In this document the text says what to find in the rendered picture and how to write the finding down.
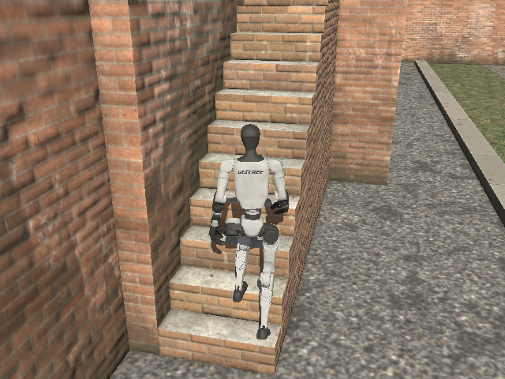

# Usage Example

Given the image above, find stairs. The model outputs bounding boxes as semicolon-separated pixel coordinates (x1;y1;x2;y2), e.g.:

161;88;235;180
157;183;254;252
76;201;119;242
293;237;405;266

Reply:
157;0;339;375

